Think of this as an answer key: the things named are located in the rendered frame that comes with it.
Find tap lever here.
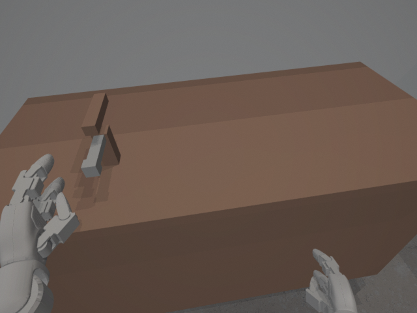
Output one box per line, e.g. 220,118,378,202
81,135,106,178

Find left robot hand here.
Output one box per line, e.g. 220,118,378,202
0,154,79,268

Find right robot hand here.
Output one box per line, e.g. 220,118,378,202
306,249,357,313

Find left robot forearm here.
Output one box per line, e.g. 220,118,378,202
0,260,54,313

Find counter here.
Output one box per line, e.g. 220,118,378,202
0,62,417,313

